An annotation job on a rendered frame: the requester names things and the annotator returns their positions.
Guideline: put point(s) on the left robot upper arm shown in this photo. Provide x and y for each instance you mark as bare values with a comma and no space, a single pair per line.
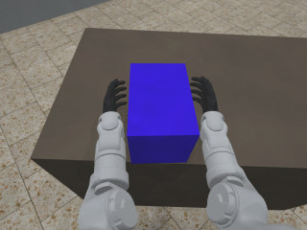
111,210

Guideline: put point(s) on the right robot hand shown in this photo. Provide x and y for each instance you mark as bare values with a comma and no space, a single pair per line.
208,100

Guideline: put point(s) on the right robot upper arm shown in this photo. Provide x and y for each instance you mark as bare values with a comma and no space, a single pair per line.
232,207

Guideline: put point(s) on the left robot forearm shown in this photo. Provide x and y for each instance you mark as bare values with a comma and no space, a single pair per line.
110,157

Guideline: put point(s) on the carton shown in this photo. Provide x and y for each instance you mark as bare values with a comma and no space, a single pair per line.
162,121

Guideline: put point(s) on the right robot forearm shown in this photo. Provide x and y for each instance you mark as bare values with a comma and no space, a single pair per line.
218,154

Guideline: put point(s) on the left robot hand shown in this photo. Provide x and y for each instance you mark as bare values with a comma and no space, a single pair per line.
110,98

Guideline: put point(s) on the pedestal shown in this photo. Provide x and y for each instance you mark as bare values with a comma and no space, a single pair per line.
260,84

